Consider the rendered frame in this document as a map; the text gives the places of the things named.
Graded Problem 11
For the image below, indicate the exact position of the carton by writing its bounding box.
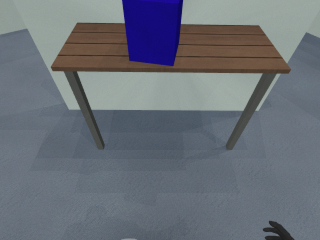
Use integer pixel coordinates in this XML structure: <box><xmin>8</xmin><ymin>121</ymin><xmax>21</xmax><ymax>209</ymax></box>
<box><xmin>122</xmin><ymin>0</ymin><xmax>183</xmax><ymax>66</ymax></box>

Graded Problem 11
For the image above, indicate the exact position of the robot right hand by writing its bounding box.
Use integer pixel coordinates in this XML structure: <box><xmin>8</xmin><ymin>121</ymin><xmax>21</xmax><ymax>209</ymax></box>
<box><xmin>263</xmin><ymin>221</ymin><xmax>294</xmax><ymax>240</ymax></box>

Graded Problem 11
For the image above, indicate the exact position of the table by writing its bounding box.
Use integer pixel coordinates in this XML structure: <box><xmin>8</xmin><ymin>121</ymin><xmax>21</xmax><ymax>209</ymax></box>
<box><xmin>51</xmin><ymin>22</ymin><xmax>291</xmax><ymax>150</ymax></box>

